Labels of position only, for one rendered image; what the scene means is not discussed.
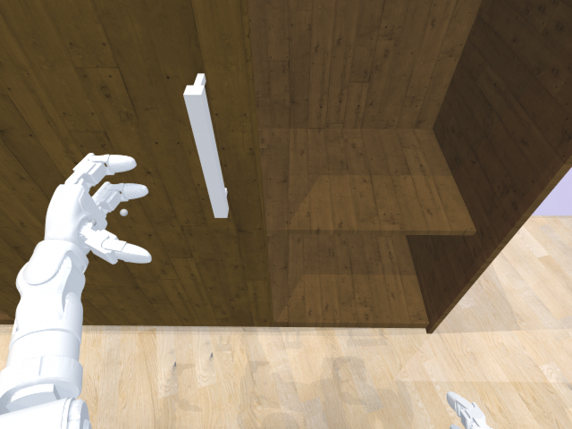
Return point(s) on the handle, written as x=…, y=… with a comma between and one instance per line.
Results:
x=201, y=124

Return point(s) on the left robot hand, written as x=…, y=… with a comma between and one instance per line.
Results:
x=71, y=207

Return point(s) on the robot left upper arm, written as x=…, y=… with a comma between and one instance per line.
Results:
x=67, y=413

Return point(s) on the right robot hand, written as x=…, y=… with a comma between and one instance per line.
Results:
x=471, y=415

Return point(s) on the robot left forearm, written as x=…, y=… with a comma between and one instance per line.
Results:
x=43, y=361

